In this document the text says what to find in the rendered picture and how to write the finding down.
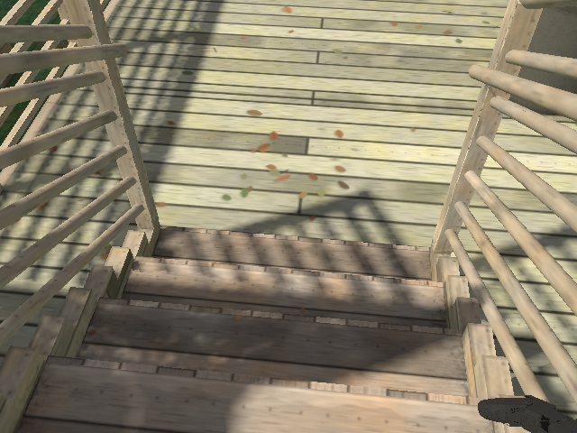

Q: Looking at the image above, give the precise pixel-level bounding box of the right robot hand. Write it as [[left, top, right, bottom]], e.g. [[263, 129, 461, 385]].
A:
[[478, 395, 577, 433]]

